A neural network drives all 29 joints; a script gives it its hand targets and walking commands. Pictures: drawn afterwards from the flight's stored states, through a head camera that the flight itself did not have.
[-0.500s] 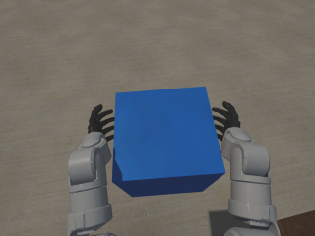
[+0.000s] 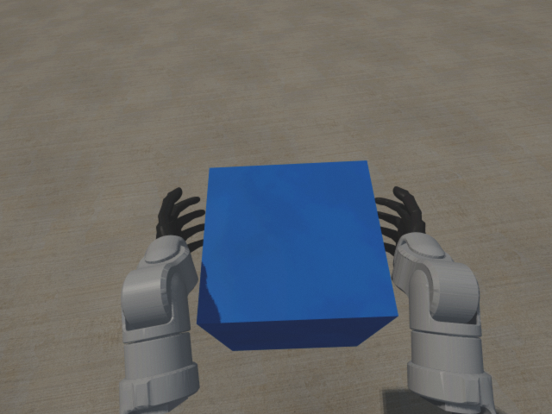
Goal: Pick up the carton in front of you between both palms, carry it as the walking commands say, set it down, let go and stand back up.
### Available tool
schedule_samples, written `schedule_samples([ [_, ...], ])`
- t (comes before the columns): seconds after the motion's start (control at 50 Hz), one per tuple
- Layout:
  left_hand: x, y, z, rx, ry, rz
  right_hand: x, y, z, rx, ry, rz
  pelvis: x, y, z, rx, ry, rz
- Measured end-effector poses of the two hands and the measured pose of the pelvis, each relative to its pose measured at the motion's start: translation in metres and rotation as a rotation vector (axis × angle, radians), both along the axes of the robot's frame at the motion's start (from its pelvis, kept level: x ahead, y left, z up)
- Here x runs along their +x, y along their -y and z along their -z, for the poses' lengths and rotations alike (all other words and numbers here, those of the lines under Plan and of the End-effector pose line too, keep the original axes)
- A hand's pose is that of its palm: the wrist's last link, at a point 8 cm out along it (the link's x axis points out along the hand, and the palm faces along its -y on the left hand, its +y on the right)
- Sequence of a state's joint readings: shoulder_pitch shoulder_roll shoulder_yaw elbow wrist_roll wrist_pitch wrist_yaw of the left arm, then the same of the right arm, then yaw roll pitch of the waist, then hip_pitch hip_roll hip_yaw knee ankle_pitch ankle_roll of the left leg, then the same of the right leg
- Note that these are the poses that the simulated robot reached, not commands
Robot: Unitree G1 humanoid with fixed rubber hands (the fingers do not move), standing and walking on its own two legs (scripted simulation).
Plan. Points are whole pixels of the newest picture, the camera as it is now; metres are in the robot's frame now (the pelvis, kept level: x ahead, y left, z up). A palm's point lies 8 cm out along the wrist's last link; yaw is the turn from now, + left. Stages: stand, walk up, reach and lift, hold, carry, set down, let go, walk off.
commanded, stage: carry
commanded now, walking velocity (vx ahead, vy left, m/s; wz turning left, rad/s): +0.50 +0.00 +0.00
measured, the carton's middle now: (291, 267) +0.34 +0.00 +0.05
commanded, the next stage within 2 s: none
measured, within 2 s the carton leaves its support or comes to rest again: neither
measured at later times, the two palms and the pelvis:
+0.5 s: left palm (206, 124) +0.68 +0.17 +0.08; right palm (350, 123) +0.66 -0.14 +0.08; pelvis +0.35 +0.03 +0.01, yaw -2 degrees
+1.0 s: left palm (231, 71) +0.92 +0.13 +0.09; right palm (345, 66) +0.93 -0.17 +0.08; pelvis +0.70 -0.03 +0.01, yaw +2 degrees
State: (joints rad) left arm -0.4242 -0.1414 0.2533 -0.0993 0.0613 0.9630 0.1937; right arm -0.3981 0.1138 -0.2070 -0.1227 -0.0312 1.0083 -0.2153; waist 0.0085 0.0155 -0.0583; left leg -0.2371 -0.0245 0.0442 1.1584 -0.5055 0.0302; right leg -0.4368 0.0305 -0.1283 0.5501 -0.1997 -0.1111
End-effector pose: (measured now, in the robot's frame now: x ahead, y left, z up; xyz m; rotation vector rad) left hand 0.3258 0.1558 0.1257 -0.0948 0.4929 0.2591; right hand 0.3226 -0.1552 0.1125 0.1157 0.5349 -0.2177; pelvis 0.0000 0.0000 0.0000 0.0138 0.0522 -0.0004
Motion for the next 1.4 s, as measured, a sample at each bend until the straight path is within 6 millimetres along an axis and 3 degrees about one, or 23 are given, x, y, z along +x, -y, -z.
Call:
schedule_samples([
  [0.1, 0.051, -0.001, 0.033, -0.071, -0.122, -0.021, 0.067, -0.005, 0.028, 0.027, -0.127, -0.011, 0.060, 0.008, -0.004, -0.005, -0.025, 0.000],
  [0.18, 0.100, -0.004, 0.043, -0.093, -0.137, -0.039, 0.120, -0.007, 0.038, 0.042, -0.143, -0.004, 0.111, 0.008, -0.009, -0.001, -0.041, 0.001],
  [0.28, 0.179, -0.008, 0.043, -0.088, -0.095, -0.023, 0.193, -0.011, 0.041, 0.034, -0.097, 0.010, 0.185, -0.001, -0.007, -0.002, -0.051, 0.007],
  [0.4, 0.290, -0.015, 0.047, -0.066, -0.027, 0.036, 0.288, -0.017, 0.036, 0.002, -0.024, 0.040, 0.286, -0.020, 0.011, 0.002, -0.032, 0.017],
  [0.5, 0.358, -0.012, 0.043, -0.063, -0.090, 0.069, 0.336, -0.017, 0.032, 0.029, -0.084, 0.065, 0.349, -0.029, -0.008, -0.017, -0.045, 0.037],
  [0.6, 0.413, -0.007, 0.029, -0.075, -0.089, 0.090, 0.385, -0.015, 0.015, 0.014, -0.084, 0.058, 0.414, -0.029, -0.023, -0.045, -0.049, 0.041],
  [0.72, 0.471, -0.003, 0.013, -0.057, -0.044, 0.101, 0.457, -0.012, -0.003, -0.014, -0.043, -0.002, 0.503, -0.015, -0.023, -0.046, -0.042, 0.029],
  [0.78, 0.500, 0.004, 0.015, -0.051, -0.044, 0.100, 0.493, -0.006, 0.002, -0.014, -0.044, -0.032, 0.553, -0.003, -0.014, -0.040, -0.032, 0.021],
  [0.88, 0.551, 0.020, 0.034, -0.021, -0.089, 0.079, 0.551, 0.010, 0.029, 0.012, -0.087, -0.063, 0.633, 0.018, 0.005, -0.046, -0.010, -0.008],
  [0.96, 0.576, 0.023, 0.040, -0.035, -0.181, 0.043, 0.586, 0.013, 0.034, 0.010, -0.180, -0.092, 0.678, 0.027, -0.008, -0.027, -0.012, -0.027],
  [1.06, 0.624, 0.024, 0.027, -0.030, -0.178, 0.026, 0.638, 0.014, 0.022, 0.013, -0.177, -0.109, 0.736, 0.030, -0.022, -0.005, -0.014, -0.022],
  [1.22, 0.736, 0.018, 0.013, -0.029, -0.101, 0.071, 0.738, 0.007, 0.008, 0.009, -0.100, -0.069, 0.844, 0.015, -0.019, -0.003, -0.006, -0.009],
  [1.34, 0.836, -0.008, 0.036, -0.060, -0.071, 0.085, 0.834, -0.018, 0.022, -0.018, -0.072, -0.048, 0.940, -0.012, 0.009, 0.000, 0.012, 0.015],
  [1.4, 0.881, -0.015, 0.047, -0.069, -0.130, 0.101, 0.873, -0.026, 0.031, -0.025, -0.130, -0.033, 0.974, -0.023, 0.006, 0.003, 0.003, 0.032],
])
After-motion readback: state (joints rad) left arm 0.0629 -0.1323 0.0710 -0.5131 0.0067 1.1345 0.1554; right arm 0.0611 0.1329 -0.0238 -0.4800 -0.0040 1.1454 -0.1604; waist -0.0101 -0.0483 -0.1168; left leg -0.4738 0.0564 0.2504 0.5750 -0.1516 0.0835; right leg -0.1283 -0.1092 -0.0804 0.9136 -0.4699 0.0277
